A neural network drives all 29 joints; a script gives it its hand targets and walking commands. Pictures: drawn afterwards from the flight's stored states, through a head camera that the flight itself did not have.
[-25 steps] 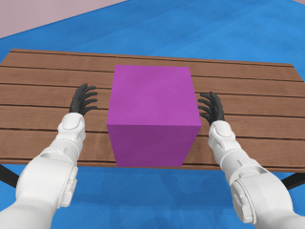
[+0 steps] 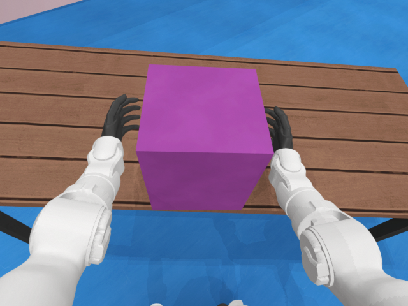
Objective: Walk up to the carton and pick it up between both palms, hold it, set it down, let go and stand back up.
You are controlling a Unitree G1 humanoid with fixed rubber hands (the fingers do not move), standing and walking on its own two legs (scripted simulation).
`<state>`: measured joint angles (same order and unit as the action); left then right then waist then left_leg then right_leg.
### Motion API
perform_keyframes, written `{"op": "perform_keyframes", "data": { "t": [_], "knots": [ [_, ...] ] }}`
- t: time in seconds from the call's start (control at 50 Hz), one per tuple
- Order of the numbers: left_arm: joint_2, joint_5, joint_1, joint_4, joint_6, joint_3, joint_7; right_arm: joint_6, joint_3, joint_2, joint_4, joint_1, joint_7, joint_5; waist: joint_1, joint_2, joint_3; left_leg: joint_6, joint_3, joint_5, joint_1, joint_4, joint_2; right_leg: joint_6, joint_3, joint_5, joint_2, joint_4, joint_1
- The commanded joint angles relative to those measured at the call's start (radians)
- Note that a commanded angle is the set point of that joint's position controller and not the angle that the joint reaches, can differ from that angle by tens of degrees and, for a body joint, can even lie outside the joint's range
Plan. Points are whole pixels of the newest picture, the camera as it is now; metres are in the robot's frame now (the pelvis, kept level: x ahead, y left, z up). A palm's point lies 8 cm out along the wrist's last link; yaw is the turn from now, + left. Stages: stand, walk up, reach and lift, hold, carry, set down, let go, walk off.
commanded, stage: reach and lift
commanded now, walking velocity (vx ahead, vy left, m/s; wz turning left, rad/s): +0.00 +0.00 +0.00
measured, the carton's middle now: (200, 144) +0.45 +0.00 +0.02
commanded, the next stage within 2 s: none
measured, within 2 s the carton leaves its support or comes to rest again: leaves its support in 1.96 s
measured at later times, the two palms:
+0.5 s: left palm (121, 138) +0.44 +0.16 +0.05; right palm (271, 158) +0.40 -0.14 +0.05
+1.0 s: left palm (120, 139) +0.44 +0.16 +0.05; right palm (270, 157) +0.40 -0.14 +0.05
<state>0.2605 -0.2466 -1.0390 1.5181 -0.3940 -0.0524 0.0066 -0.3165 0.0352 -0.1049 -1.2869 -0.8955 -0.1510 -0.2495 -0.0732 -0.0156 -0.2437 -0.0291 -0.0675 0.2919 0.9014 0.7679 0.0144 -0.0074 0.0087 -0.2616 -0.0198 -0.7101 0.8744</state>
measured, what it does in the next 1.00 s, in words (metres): stands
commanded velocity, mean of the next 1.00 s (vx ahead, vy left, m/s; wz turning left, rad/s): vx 0.00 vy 0.00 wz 0.00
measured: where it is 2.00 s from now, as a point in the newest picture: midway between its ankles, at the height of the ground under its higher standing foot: outside the picture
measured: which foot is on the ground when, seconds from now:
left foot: down 0.00-1.00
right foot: down 0.00-1.00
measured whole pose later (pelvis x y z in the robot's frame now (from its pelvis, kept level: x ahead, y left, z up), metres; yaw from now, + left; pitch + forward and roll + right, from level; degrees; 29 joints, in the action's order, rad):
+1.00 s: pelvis +0.04 +0.01 +0.04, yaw +0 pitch +13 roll -2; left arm 0.05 0.36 -0.81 1.27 -0.40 0.50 0.01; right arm -0.47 0.68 0.16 -1.02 -0.61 -0.11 0.49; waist -0.02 -0.04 -0.05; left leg -0.02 -0.05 0.20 0.45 0.42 0.02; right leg -0.01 0.00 -0.14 -0.02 -0.30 0.39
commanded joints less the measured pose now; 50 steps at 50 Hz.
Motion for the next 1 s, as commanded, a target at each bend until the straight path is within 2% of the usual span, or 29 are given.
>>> {"op": "perform_keyframes", "data": {
  "t": [0.0, 0.14, 0.2, 0.24, 0.3, 0.34, 0.38, 0.42, 0.52, 0.68, 0.98],
  "knots": [
    [0.081, 0.038, -0.422, -0.14, -0.048, 0.039, 0.003, -0.049, 0.041, -0.083, 0.145, -0.422, -0.005, 0.047, 0.006, 0.095, -0.659, -0.048, 0.095, -0.368, -0.412, -0.029, -0.022, 0.001, 0.04, 0.256, 0.003, 0.063, -0.351],
    [0.018, 0.181, -0.413, -0.179, -0.042, 0.166, 0.013, -0.076, 0.17, -0.001, 0.146, -0.401, -0.016, 0.198, 0.009, 0.092, -0.643, -0.05, 0.111, -0.409, -0.441, -0.058, -0.022, -0.002, 0.037, 0.331, 0.001, 0.093, -0.431],
    [-0.076, 0.264, -0.42, -0.194, -0.039, 0.222, -0.002, -0.087, 0.23, 0.106, 0.158, -0.395, 0.004, 0.298, 0.017, 0.1, -0.618, -0.051, 0.121, -0.425, -0.471, -0.087, -0.024, -0.003, 0.043, 0.353, 0.005, 0.122, -0.474],
    [-0.215, 0.35, -0.425, -0.192, -0.047, 0.248, -0.032, -0.104, 0.27, 0.262, 0.169, -0.39, 0.043, 0.417, 0.022, 0.108, -0.592, -0.051, 0.128, -0.432, -0.509, -0.118, -0.024, -0.002, 0.055, 0.36, 0.007, 0.152, -0.506],
    [-0.596, 0.532, -0.394, -0.116, -0.077, 0.267, -0.112, -0.134, 0.329, 0.66, 0.18, -0.385, 0.154, 0.682, 0.029, 0.144, -0.495, -0.059, 0.131, -0.428, -0.59, -0.174, -0.016, 0.017, 0.086, 0.353, 0.009, 0.216, -0.546],
    [-0.666, 0.594, -0.326, -0.057, -0.097, 0.304, -0.126, -0.137, 0.351, 0.71, 0.182, -0.332, 0.204, 0.763, 0.039, 0.152, -0.446, -0.064, 0.13, -0.428, -0.62, -0.198, -0.009, 0.036, 0.086, 0.357, 0.004, 0.24, -0.585],
    [-0.667, 0.619, -0.305, -0.062, -0.099, 0.339, -0.124, -0.131, 0.362, 0.717, 0.184, -0.295, 0.218, 0.801, 0.037, 0.125, -0.395, -0.056, 0.13, -0.4, -0.605, -0.237, -0.007, 0.029, 0.082, 0.344, 0.007, 0.257, -0.626],
    [-0.667, 0.627, -0.303, -0.084, -0.093, 0.351, -0.123, -0.131, 0.369, 0.721, 0.19, -0.275, 0.219, 0.827, 0.033, 0.105, -0.373, -0.053, 0.133, -0.391, -0.604, -0.263, -0.005, 0.02, 0.085, 0.334, 0.007, 0.271, -0.645],
    [-0.682, 0.645, -0.265, -0.135, -0.082, 0.356, -0.117, -0.142, 0.371, 0.727, 0.191, -0.237, 0.219, 0.852, 0.037, 0.095, -0.363, -0.062, 0.139, -0.479, -0.666, -0.279, 0.001, 0.016, 0.095, 0.357, -0.004, 0.307, -0.657],
    [-0.707, 0.666, -0.21, -0.182, -0.069, 0.352, -0.118, -0.167, 0.344, 0.766, 0.193, -0.211, 0.205, 0.847, 0.047, 0.074, -0.363, -0.06, 0.146, -0.557, -0.663, -0.297, -0.004, 0.004, 0.086, 0.482, 0.0, 0.32, -0.752],
    [-0.733, 0.698, -0.172, -0.244, -0.035, 0.355, -0.125, -0.196, 0.326, 0.783, 0.21, -0.209, 0.183, 0.839, 0.063, 0.062, -0.35, -0.047, 0.157, -0.521, -0.626, -0.343, -0.01, 0.0, 0.081, 0.513, 0.009, 0.347, -0.835]
  ]
}}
